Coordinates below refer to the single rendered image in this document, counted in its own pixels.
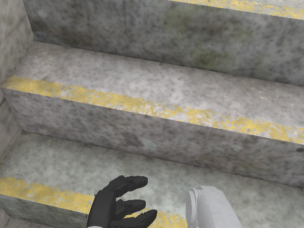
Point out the robot left hand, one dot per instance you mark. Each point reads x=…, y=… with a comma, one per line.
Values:
x=106, y=212

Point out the robot right thigh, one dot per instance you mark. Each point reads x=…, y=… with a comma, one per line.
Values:
x=207, y=207

